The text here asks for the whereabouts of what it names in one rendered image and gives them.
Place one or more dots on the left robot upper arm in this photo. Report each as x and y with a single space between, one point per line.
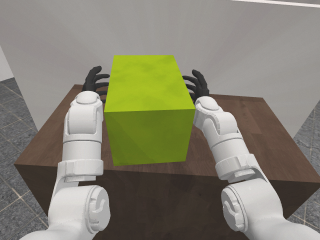
76 213

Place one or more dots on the right robot hand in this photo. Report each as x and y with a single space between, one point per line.
200 89

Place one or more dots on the robot left forearm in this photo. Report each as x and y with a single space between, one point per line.
82 138

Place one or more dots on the pedestal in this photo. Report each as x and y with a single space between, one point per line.
175 200

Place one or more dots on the right robot upper arm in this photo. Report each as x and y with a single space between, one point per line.
252 207

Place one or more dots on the carton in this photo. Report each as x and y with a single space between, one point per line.
148 111

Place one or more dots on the robot right forearm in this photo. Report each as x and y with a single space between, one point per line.
233 160

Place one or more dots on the left robot hand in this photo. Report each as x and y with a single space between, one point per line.
91 85

